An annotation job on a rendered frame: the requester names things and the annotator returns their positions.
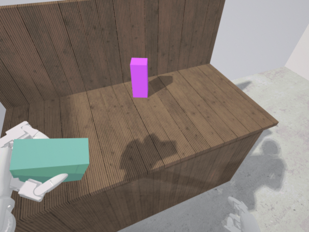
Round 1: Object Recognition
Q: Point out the table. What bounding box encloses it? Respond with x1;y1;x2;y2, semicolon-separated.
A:
0;0;279;232

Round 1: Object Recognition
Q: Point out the sponge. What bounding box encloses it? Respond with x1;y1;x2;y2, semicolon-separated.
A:
9;138;89;183

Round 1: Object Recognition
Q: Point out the left robot forearm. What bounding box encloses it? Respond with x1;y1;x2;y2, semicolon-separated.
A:
0;196;16;232

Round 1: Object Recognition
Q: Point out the robot left hand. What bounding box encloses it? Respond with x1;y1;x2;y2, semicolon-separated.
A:
0;121;68;202

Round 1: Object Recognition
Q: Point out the robot right hand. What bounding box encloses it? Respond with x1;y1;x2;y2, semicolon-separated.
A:
224;196;261;232

